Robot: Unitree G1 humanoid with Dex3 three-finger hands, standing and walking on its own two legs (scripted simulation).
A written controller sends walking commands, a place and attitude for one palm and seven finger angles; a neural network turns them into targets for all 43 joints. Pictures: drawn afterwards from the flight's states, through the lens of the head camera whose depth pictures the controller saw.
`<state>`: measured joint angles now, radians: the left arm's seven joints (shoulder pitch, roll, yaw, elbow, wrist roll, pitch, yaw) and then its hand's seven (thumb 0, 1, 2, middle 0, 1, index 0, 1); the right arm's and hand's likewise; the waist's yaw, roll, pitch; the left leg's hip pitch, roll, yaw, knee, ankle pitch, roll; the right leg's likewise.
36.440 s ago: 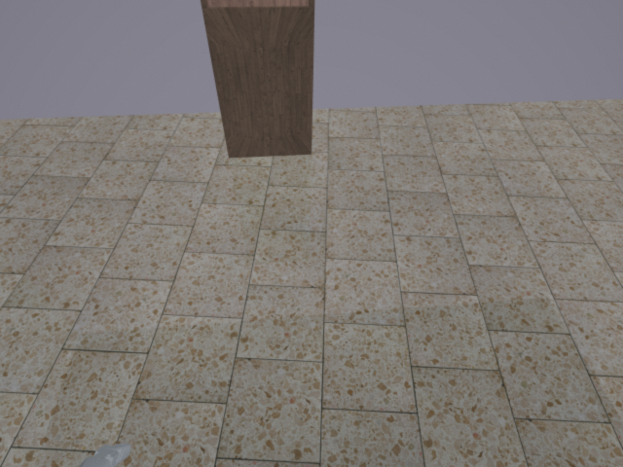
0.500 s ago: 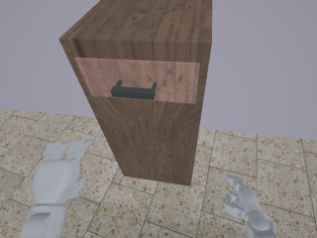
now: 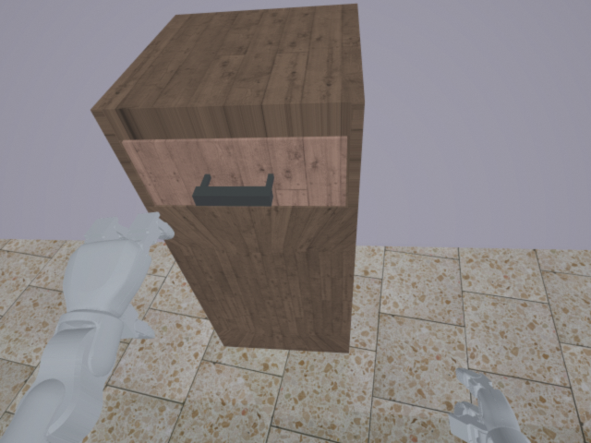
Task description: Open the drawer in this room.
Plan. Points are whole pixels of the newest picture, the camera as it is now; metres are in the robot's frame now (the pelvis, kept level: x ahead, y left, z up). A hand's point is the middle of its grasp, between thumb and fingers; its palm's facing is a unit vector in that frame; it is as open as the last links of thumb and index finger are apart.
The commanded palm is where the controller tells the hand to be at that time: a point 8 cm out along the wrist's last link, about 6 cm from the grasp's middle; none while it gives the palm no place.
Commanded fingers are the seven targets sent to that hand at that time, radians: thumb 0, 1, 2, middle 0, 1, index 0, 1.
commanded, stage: raise the hand with hooked fingers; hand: left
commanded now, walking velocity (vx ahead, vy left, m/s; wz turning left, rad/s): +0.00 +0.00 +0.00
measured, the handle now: (235, 187) +0.52 +0.18 +0.05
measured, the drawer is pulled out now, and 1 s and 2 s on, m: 0.00 0.00 0.00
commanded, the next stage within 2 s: move the hooked fingers above the handle in 0.70 s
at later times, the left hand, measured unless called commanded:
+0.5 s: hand (95, 250) +0.29 +0.28 +0.15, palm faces +0.04 -0.05 -1.00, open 13.8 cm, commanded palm +0.25 +0.28 +0.22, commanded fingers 0.00 -0.50 0.30 -0.30 -1.20 -0.30 -1.20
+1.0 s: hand (124, 256) +0.29 +0.25 +0.13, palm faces +0.01 -0.04 -1.00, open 13.8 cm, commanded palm +0.27 +0.27 +0.21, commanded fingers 0.00 -0.50 0.30 -0.30 -1.20 -0.30 -1.20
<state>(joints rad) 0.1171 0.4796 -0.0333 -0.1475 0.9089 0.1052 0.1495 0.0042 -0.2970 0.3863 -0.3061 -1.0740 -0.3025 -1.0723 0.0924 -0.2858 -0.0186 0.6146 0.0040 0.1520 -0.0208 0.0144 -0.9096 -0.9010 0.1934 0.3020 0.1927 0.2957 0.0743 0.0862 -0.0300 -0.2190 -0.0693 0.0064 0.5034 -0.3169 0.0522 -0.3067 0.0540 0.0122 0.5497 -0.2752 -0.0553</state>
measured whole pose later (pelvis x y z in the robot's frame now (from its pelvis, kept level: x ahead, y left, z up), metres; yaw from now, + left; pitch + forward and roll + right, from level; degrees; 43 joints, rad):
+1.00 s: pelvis -0.03 +0.03 +0.01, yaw +2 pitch +0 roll +0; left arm -0.24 0.53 -0.12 0.02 0.88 0.02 -0.11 0.00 -0.49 0.30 -0.32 -1.20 -0.32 -1.20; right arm 0.12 -0.26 0.03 0.61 0.02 0.13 0.01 0.01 -0.91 -0.90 0.20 0.30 0.20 0.30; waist 0.08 0.10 0.02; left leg -0.17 -0.11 -0.03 0.40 -0.22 0.09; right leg -0.24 0.01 -0.01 0.42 -0.18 -0.02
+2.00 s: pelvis +0.00 +0.00 +0.00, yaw +1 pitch +7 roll +1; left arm -0.62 0.43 -0.19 0.52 0.96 -0.06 0.08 0.01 -0.49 0.30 -0.32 -1.20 -0.32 -1.20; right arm 0.19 -0.25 -0.01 0.64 0.03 0.15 -0.05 0.01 -0.91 -0.90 0.20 0.30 0.20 0.30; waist 0.01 0.06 -0.04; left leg -0.32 -0.07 -0.02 0.49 -0.29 0.05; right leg -0.39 0.05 -0.01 0.53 -0.25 -0.06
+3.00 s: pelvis +0.00 +0.00 +0.00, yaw +2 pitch +8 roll +1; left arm -0.79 0.34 -0.27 0.71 0.97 -0.05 0.15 0.00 -0.49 0.30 -0.33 -1.20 -0.32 -1.20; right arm 0.21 -0.28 -0.03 0.67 0.03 0.13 -0.05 0.01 -0.91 -0.90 0.20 0.30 0.20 0.30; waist -0.02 0.04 -0.07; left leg -0.36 -0.08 -0.02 0.53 -0.31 0.05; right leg -0.43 0.04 -0.02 0.56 -0.27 -0.05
